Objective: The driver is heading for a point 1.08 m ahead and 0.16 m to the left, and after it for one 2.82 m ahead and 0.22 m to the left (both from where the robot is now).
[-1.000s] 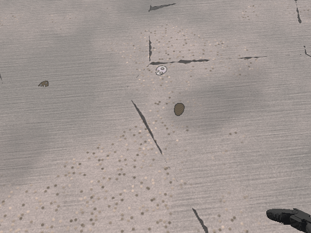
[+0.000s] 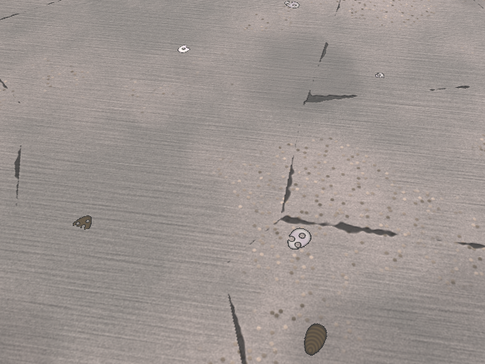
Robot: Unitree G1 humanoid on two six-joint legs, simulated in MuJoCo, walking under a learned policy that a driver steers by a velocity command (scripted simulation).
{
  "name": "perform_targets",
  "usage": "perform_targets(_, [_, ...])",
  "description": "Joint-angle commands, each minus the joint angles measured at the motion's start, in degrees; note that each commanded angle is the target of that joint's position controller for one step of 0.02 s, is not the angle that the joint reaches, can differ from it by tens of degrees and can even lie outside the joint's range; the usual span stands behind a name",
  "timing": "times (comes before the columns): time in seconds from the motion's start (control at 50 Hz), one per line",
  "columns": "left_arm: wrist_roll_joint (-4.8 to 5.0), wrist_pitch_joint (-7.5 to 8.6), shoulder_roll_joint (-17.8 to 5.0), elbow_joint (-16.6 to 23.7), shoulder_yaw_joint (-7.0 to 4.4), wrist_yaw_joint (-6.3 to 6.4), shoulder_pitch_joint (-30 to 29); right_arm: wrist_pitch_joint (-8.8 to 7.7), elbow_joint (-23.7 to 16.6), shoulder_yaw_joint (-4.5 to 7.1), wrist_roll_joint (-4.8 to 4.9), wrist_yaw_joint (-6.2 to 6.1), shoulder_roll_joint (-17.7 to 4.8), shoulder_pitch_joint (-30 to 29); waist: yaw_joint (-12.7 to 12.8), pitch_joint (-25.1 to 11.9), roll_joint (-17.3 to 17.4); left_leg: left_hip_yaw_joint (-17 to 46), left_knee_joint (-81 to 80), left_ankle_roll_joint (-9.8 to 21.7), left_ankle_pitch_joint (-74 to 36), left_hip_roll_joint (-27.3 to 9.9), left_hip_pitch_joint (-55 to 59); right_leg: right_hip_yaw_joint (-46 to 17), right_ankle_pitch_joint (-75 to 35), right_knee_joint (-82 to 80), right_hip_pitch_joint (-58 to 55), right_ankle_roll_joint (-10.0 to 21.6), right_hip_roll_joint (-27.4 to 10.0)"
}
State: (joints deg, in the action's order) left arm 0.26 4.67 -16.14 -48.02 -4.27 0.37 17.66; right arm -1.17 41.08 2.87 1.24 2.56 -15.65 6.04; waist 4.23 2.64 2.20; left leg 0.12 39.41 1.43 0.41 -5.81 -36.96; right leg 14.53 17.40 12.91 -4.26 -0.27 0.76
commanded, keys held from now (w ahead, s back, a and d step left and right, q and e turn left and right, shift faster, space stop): w+q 0.46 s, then w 0.54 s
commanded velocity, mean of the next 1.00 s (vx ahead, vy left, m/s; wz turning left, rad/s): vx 0.50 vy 0.00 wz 0.39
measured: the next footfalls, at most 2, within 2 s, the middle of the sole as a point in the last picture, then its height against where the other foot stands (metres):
left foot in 0.10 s outside the picture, level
right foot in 0.58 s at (272, 335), level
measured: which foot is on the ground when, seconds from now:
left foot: up 0.00-0.08, down 0.10-0.60, up 0.62-1.00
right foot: down 0.00-0.10, up 0.12-0.56, down 0.58-1.00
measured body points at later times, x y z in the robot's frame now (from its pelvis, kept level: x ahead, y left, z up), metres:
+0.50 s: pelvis +0.28 +0.05 +0.01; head +0.31 +0.08 +0.45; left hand +0.45 +0.34 -0.07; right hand +0.41 -0.22 -0.09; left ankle +0.19 +0.11 -0.74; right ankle +0.51 -0.06 -0.70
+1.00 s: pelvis +0.55 +0.11 +0.01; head +0.58 +0.13 +0.45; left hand +0.43 +0.37 -0.12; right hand +0.85 +0.00 -0.07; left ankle +0.65 +0.31 -0.70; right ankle +0.51 -0.03 -0.74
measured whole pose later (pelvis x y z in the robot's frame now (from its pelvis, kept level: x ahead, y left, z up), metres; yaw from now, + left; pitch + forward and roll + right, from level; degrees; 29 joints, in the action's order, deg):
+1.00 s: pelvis +0.55 +0.11 +0.01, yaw +22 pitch +2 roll -2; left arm 1.3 4.3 -16.4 -49.3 -3.0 -0.9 22.2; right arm -3.8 37.6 1.8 0.9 1.4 -15.1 3.5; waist 6.5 1.6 1.9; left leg 2.3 33.3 0.1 1.6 -3.9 -33.6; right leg 0.7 15.3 14.2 0.8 1.1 2.3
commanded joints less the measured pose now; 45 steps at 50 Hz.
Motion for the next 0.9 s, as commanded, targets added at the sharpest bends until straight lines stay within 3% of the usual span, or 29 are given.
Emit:
perform_targets(0.02, [1.04, -0.61, -11.2, 2.5, -2.92, 0.43, -1.1, -0.61, -6.2, 1.07, -0.06, 0.87, -4.2, -5.0, -1.4, 2.5, -5.1, -2.8, -2.8, 2.5, 4.7, 1.6, -0.1, -3.4, -34.4, 0.3, -1.1, 7.8, -17.9])
perform_targets(0.06, [1.62, -1.53, -12.9, 2.8, -3.39, 0.7, -2.2, -0.15, -5.8, 2.51, -0.02, 0.82, -6.6, 0.5, -5.2, -2.1, -7.0, -6.2, -2.5, 5.0, 10.6, 5.8, 8.8, -1.9, -52.7, 10.8, -2.2, 6.5, -17.4])
perform_targets(0.08, [1.94, -2.0, -12.9, 3.1, -3.28, 0.76, -3.3, 0.03, -3.9, 4.01, 0.2, 0.46, -8.9, 8.3, -9.9, -6.2, -6.3, -7.3, -5.4, 6.9, 9.3, 8.6, 19.4, -0.4, -55.5, 21.6, 0.7, 5.1, -15.7])
perform_targets(0.1, [1.26, -1.84, -11.3, 3.6, -2.54, 0.98, -2.8, 0.52, -1.2, 6.14, 0.32, -0.54, -13.0, 18.3, -14.4, -11.2, -3.2, -2.6, -7.4, 9.3, 7.1, 8.2, 36.4, -0.1, -45.0, 37.2, 11.6, 2.5, -13.3])
perform_targets(0.12, [-1.5, -0.83, -2.6, 6.5, 0.0, 0.56, 1.6, 0.52, -0.9, 7.26, 0.84, -1.47, -19.8, 18.2, -8.3, -13.8, 13.1, 26.5, -11.0, 18.1, 12.3, -6.3, 54.1, -2.0, 7.4, 58.2, 37.4, -1.5, -3.1])
perform_targets(0.14, [0.06, 1.54, -4.4, 7.9, 0.51, -0.08, -0.8, -0.81, -3.8, 6.18, 0.18, -0.91, -17.8, 18.4, -9.8, -24.4, 9.5, 50.2, -21.5, 24.8, 23.8, -13.6, 60.3, -17.6, 18.7, 68.2, 46.3, -1.7, 2.1])
perform_targets(0.16, [2.42, 2.93, -8.6, 9.5, -0.48, -0.66, -7.2, -1.81, -3.3, 5.0, -0.21, -0.6, -13.4, 16.9, -11.6, -17.5, 4.4, 43.5, -24.0, 21.1, 22.1, -12.5, 56.9, -20.3, 13.3, 68.0, 52.0, -0.3, -1.3])
perform_targets(0.18, [2.32, 3.72, -8.1, 10.0, -0.15, -0.6, -8.6, -2.4, -3.3, 4.45, -0.01, -0.61, -11.5, 14.4, -9.7, -11.6, 1.7, 35.8, -23.7, 18.9, 18.1, -10.2, 49.2, -19.9, 8.2, 63.3, 51.5, 0.9, -3.8])
perform_targets(0.2, [0.7, 3.95, -8.1, 9.2, -0.3, -0.1, -8.5, -2.57, -3.8, 3.83, -0.03, -0.71, -9.6, 10.1, -7.0, -8.0, -1.6, 29.9, -23.4, 16.9, 11.4, -7.7, 41.0, -19.9, 4.7, 58.0, 47.8, 0.8, -6.0])
perform_targets(0.22, [-0.35, 3.52, -8.8, 8.7, -0.81, 0.05, -7.6, -2.66, -4.8, 3.18, -0.59, -0.95, -7.8, 7.4, -5.0, -6.7, -1.0, 25.8, -24.2, 16.1, 5.1, -5.9, 35.3, -20.3, 2.3, 54.4, 43.4, 0.6, -7.3])
perform_targets(0.24, [-0.64, 2.8, -8.9, 8.6, -1.0, -0.1, -6.8, -2.64, -5.5, 3.02, -1.02, -1.17, -7.7, 6.4, -3.8, -6.2, -0.1, 24.3, -25.4, 16.0, 1.7, -5.0, 31.9, -20.2, 1.0, 52.5, 40.6, 0.1, -7.5])
perform_targets(0.3, [-1.31, 1.28, -6.4, 9.3, -0.41, -0.06, -8.0, -2.87, -4.8, 3.5, -0.58, -2.2, -9.4, 8.0, -3.5, -4.5, -1.0, 18.9, -26.8, 16.2, -6.2, -3.2, 26.2, -18.3, -3.1, 44.7, 39.2, -2.5, -6.8])
perform_targets(0.4, [-0.78, 1.37, -3.7, 12.0, 0.86, -0.72, -18.4, -2.02, -3.3, 3.8, -0.06, -3.52, -10.5, 11.9, -7.6, -2.0, 1.6, 14.5, -25.9, 11.8, 0.8, 1.4, 22.3, -17.2, -21.1, 23.6, 35.2, -4.1, -2.7])
perform_targets(0.46, [0.02, 1.97, -4.7, 13.4, 0.65, -1.45, -22.2, -1.59, -2.0, 3.86, 0.29, -3.62, -10.6, 14.8, -9.1, -1.6, 2.4, 18.1, -23.5, 11.0, 4.3, 0.0, 24.6, -18.2, -22.6, 18.2, 33.3, -3.4, -1.2])
perform_targets(0.52, [0.0, 2.75, -6.2, 13.1, 0.09, -2.27, -21.3, -1.19, -1.0, 3.5, 0.05, -3.89, -9.3, 15.9, -8.6, -2.0, 3.8, 21.5, -19.1, 10.2, 3.6, -2.7, 31.0, -18.7, -18.8, 15.2, 32.8, -1.3, -1.5])
perform_targets(0.56, [-0.14, 3.22, -7.1, 12.1, -0.58, -2.17, -16.6, -0.9, -0.8, 3.43, -0.15, -3.81, -9.0, 15.1, -5.8, -2.9, 5.5, 22.0, -15.1, 9.0, -3.6, -2.7, 32.5, -16.8, -15.2, 13.0, 27.1, 1.2, -0.8])
perform_targets(0.58, [-0.61, 3.5, -8.6, 10.7, -1.46, -1.84, -11.2, -0.95, -1.1, 2.87, -0.37, -3.6, -7.5, 14.6, -3.1, -6.5, 4.9, 20.1, -8.4, 7.6, -9.6, 0.1, 31.8, -16.7, -15.7, 11.8, 18.5, 3.2, -1.3])
perform_targets(0.6, [-1.42, 3.62, -11.3, 9.8, -2.17, -1.49, -2.6, -1.07, -2.2, 1.82, -1.19, -3.45, -5.3, 14.4, 0.7, -14.6, 0.5, 16.5, 6.1, 5.5, -3.8, 3.1, 25.3, -24.9, -15.8, 13.9, 4.0, 7.2, -9.5])
perform_targets(0.62, [-1.67, 2.9, -15.9, 7.1, -3.63, -1.78, 4.2, -1.67, -2.4, 0.8, 0.43, -3.42, -2.0, 22.9, -1.6, -21.7, -17.7, 9.7, 25.8, 0.7, 22.3, 12.1, 4.3, -50.4, -3.6, 9.7, -15.6, 17.2, -21.1])
perform_targets(0.64, [0.38, 2.68, -11.0, 6.6, -2.53, -2.3, 4.8, -2.08, -1.6, 1.15, 0.9, -3.53, -6.2, 22.2, -0.4, -18.9, -16.3, 11.8, 33.6, 0.2, 32.1, 10.1, -4.7, -60.2, 10.1, 4.4, -15.6, 17.5, -23.3])
perform_targets(0.66, [0.64, 2.36, -7.7, 7.0, -1.55, -2.11, 1.9, -2.19, -2.3, 2.02, 0.98, -3.44, -9.4, 15.4, 0.9, -10.5, -10.1, 11.8, 35.9, 0.2, 27.5, 7.8, -7.6, -52.7, 11.2, 3.3, -8.8, 15.1, -21.1])
perform_targets(0.68, [-0.14, 1.89, -6.9, 7.7, -1.04, -1.94, -1.1, -2.32, -3.4, 1.84, 0.33, -3.5, -9.0, 11.0, 0.0, -6.6, -5.8, 9.3, 34.8, 0.2, 23.6, 5.6, -6.6, -45.7, 5.9, 2.7, -2.2, 13.6, -18.7])
perform_targets(0.7, [-0.47, 1.6, -5.9, 7.3, -0.61, -1.87, -3.0, -2.67, -4.4, 1.86, -0.58, -3.29, -8.3, 8.1, -1.0, -2.9, -4.5, 8.1, 31.1, 0.1, 20.8, 3.8, -6.1, -40.9, -0.5, 1.4, 3.7, 13.4, -16.6])
perform_targets(0.74, [-0.94, 1.74, -4.6, 7.0, 0.03, -1.7, -3.9, -2.75, -4.2, 1.74, -0.66, -2.77, -6.5, 9.0, -3.3, -2.8, -7.1, 6.6, 25.6, -0.1, 18.0, 1.3, -1.1, -35.0, -8.6, -0.7, 8.7, 12.6, -13.5])
perform_targets(0.78, [-0.15, 1.91, -5.5, 6.1, -0.13, -1.6, -3.0, -2.54, -4.2, 1.14, -0.66, -2.55, -4.5, 8.9, -3.7, -2.9, -7.9, 4.7, 20.5, -0.9, 17.9, 0.6, -0.2, -31.4, -13.6, -2.3, 10.4, 13.5, -13.1])
perform_targets(0.82, [0.27, 1.78, -7.7, 5.3, -0.67, -1.3, -2.2, -2.66, -5.6, 0.38, -1.11, -2.47, -3.2, 5.3, -2.9, -2.1, -7.0, 3.5, 13.2, -1.7, 14.2, -0.1, -0.6, -28.5, -16.7, -4.0, 11.3, 14.2, -13.2])
perform_targets(0.9, [0.8, 0.99, -9.5, 3.8, -0.94, -1.02, 0.0, -3.29, -6.6, -0.3, -0.76, -1.76, -2.4, -1.6, -0.6, -1.3, -6.5, 1.5, -1.0, -2.1, 1.4, 1.4, 4.1, -22.2, -18.5, -4.6, 12.5, 12.2, -11.2])
Velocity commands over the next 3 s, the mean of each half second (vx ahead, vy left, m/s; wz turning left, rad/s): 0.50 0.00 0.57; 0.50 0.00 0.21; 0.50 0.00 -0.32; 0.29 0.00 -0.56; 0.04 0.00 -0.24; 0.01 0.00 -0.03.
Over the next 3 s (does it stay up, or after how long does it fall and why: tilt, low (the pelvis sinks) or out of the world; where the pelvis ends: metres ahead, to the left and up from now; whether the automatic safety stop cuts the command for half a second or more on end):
stays up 1.09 0.22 0.00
